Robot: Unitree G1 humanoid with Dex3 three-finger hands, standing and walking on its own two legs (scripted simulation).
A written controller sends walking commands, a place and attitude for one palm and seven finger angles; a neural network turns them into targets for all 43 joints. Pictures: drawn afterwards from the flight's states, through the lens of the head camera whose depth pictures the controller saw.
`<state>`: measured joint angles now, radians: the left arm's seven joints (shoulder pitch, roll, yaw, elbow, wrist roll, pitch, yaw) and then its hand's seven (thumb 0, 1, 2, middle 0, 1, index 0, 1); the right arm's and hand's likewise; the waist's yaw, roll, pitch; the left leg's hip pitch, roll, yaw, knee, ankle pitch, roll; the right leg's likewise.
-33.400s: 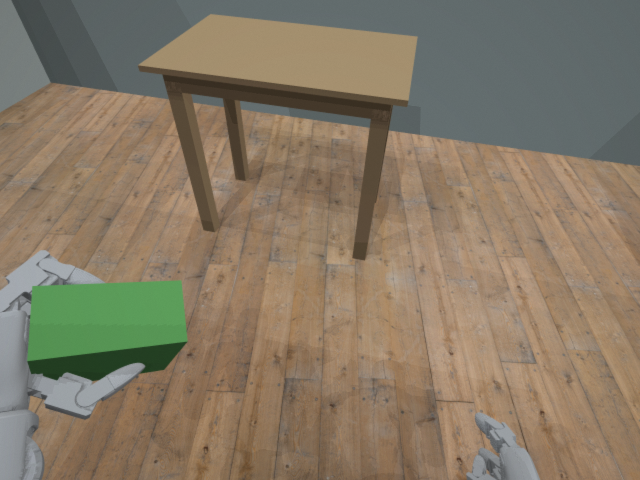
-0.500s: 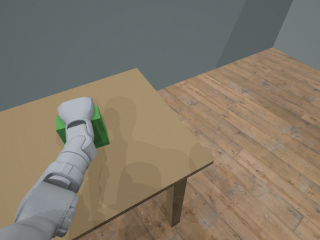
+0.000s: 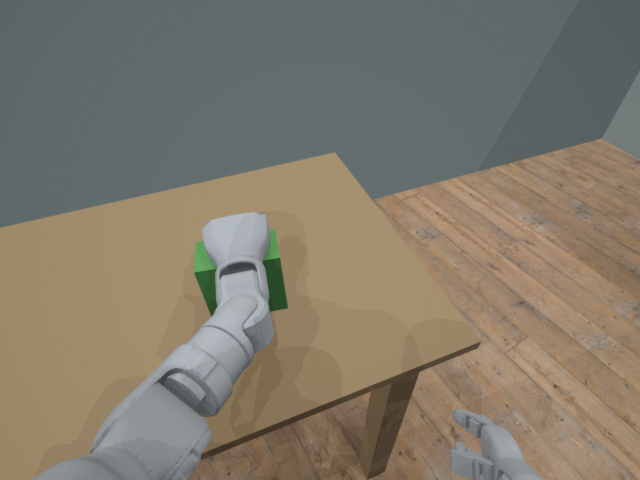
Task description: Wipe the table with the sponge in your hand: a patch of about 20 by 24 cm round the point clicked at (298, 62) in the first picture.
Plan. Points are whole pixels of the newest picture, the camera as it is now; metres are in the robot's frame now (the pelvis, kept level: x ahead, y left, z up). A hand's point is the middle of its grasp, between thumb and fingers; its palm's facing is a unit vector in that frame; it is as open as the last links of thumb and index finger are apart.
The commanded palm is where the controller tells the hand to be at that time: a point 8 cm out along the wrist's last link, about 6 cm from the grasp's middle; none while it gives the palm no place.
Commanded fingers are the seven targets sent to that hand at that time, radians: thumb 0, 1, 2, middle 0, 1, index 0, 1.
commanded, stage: wipe back along the third lane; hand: left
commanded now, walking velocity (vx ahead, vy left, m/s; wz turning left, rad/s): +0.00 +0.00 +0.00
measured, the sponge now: (245, 284) +0.39 +0.16 +0.02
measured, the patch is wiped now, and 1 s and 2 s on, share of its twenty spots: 1.00 1.00 1.00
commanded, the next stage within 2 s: slide back across to the middle lane in 0.94 s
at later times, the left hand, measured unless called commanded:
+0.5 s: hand (257, 295) +0.34 +0.13 +0.06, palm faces +0.03 -0.05 -1.00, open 10.2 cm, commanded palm +0.28 +0.11 +0.10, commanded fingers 0.00 0.10 1.30 -1.20 -1.60 -1.20 -1.60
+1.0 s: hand (272, 331) +0.28 +0.10 +0.06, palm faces +0.05 -0.09 -1.00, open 10.2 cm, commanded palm +0.23 +0.09 +0.09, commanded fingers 0.00 0.10 1.30 -1.20 -1.60 -1.20 -1.60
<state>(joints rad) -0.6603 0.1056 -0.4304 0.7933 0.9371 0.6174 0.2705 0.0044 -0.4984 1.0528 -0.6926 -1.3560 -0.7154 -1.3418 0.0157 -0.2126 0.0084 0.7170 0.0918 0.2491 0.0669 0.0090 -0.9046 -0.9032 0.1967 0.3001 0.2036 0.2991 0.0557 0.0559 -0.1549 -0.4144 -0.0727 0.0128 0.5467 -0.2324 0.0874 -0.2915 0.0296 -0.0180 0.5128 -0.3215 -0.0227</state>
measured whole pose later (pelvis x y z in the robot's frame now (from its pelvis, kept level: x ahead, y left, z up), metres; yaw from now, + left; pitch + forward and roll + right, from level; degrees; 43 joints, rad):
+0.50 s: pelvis -0.01 -0.03 +0.00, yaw -1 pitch +1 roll +0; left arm -0.42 0.16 -0.44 0.52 0.94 0.68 0.23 0.01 -0.49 1.05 -0.68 -1.36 -0.71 -1.35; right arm 0.03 -0.26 0.02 0.70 0.11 0.28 0.07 0.01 -0.91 -0.90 0.19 0.30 0.20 0.30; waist 0.04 0.08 -0.14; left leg -0.32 -0.04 0.02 0.51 -0.21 0.05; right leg -0.21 0.06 -0.01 0.50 -0.30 -0.06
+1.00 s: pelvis -0.01 -0.07 +0.00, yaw -2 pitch -1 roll +1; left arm -0.13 0.21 -0.44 0.19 0.97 0.66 0.19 0.01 -0.49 1.05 -0.67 -1.37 -0.70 -1.36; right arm -0.04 -0.27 0.02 0.67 0.10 0.25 0.09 0.01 -0.91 -0.90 0.19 0.30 0.20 0.30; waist 0.07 0.11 -0.12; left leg -0.25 0.00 0.02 0.50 -0.22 0.01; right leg -0.16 0.10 0.00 0.50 -0.31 -0.11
